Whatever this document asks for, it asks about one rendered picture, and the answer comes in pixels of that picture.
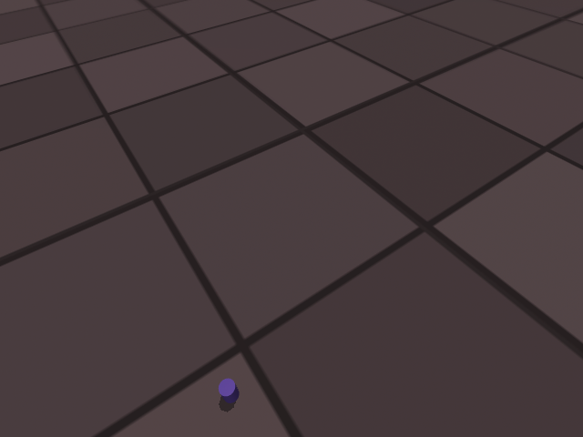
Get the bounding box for tin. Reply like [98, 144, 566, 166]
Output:
[219, 379, 239, 403]

